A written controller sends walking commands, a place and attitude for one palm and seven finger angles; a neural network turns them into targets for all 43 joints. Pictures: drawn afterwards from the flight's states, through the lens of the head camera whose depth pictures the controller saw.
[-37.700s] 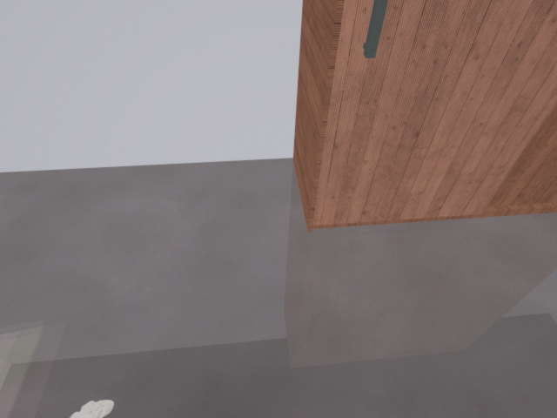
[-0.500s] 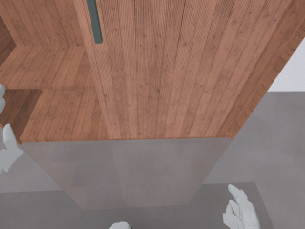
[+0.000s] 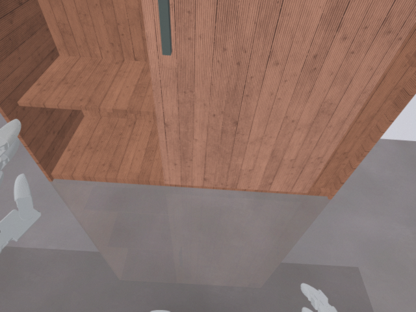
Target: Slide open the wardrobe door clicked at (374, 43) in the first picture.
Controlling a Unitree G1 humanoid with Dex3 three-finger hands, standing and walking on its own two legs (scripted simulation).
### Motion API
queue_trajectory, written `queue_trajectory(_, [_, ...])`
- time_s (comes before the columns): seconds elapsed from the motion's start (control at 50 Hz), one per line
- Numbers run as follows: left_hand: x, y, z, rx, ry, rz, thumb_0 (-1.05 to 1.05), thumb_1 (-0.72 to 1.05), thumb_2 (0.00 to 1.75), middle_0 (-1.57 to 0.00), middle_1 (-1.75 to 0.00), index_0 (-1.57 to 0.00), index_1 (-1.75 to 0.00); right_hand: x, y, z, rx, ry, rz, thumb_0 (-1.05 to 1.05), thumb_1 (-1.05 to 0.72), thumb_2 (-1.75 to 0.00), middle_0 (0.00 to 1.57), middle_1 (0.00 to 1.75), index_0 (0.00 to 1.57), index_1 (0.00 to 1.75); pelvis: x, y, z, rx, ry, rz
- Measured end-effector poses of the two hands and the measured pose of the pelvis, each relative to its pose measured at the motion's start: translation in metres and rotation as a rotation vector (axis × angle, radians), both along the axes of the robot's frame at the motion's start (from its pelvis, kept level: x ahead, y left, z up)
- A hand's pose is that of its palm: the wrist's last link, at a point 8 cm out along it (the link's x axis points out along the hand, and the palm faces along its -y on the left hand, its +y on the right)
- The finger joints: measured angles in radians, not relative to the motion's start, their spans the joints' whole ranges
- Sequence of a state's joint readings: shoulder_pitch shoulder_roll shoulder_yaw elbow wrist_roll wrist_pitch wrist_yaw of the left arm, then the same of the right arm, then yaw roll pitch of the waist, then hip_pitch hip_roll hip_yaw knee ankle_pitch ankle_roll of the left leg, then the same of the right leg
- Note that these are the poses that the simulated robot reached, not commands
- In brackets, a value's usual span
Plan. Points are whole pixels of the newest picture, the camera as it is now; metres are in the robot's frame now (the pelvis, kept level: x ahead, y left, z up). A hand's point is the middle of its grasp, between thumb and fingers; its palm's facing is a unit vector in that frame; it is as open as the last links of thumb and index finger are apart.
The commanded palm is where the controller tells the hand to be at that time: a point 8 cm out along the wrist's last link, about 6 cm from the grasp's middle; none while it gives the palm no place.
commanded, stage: stop stepping back and stand still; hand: left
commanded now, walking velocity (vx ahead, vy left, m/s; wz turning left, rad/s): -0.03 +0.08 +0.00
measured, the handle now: out of the picture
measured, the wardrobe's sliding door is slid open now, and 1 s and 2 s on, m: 0.65 0.65 0.65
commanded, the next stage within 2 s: let the arm hang, fingers relaxed in 0.70 s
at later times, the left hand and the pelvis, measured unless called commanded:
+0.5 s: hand (25, 181) +0.25 +0.28 +0.17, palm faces +0.36 -0.82 -0.46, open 7.4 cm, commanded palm +0.19 +0.33 +0.19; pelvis +0.04 +0.03 +0.01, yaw -2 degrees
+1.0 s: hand (80, 286) +0.18 +0.26 -0.09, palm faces -0.05 -0.94 -0.34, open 7.4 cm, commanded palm none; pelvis +0.02 +0.05 +0.00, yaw -1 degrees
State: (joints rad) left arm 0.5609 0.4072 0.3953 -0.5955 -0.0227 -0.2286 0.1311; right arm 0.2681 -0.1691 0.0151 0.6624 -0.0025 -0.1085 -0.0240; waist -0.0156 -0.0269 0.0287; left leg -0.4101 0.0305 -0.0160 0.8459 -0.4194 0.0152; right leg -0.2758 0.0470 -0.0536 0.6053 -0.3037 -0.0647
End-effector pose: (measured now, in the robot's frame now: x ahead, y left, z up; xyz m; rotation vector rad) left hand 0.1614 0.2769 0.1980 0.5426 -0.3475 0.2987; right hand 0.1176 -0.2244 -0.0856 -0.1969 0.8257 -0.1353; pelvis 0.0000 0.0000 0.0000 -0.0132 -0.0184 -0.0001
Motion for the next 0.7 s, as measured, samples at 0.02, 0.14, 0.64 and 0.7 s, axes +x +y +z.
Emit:
queue_trajectory(0.02, [-0.001, 0.001, 0.003, 0.006, -0.001, -0.002, 0.01, 0.89, 0.89, -0.21, -0.3, -0.21, -0.3, 0.0, -0.002, 0.0, -0.008, 0.016, -0.004, 0.01, -0.9, -0.9, 0.21, 0.3, 0.2, 0.3, 0.001, 0.001, 0.002, 0.002, -0.002, 0.002])
queue_trajectory(0.14, [0.002, 0.033, 0.01, 0.04, -0.008, 0.085, 0.01, 0.88, 0.89, -0.21, -0.3, -0.22, -0.31, 0.018, -0.008, 0.008, -0.059, -0.021, -0.037, 0.01, -0.9, -0.9, 0.21, 0.3, 0.2, 0.3, 0.014, 0.015, 0.004, 0.003, -0.003, -0.01])
queue_trajectory(0.64, [0.059, 0.053, 0.002, 0.009, 0.074, 0.048, 0.01, 0.89, 0.89, -0.21, -0.3, -0.22, -0.3, 0.092, 0.037, 0.03, -0.012, -0.109, 0.0, 0.01, -0.9, -0.9, 0.2, 0.3, 0.2, 0.3, 0.045, 0.037, 0.013, -0.001, 0.041, -0.04])
queue_trajectory(0.7, [0.058, 0.055, -0.003, -0.01, 0.095, 0.057, 0.01, 0.89, 0.89, -0.21, -0.3, -0.21, -0.3, 0.087, 0.036, 0.029, -0.013, -0.098, -0.01, 0.01, -0.9, -0.9, 0.2, 0.3, 0.2, 0.3, 0.045, 0.039, 0.013, -0.001, 0.042, -0.041])
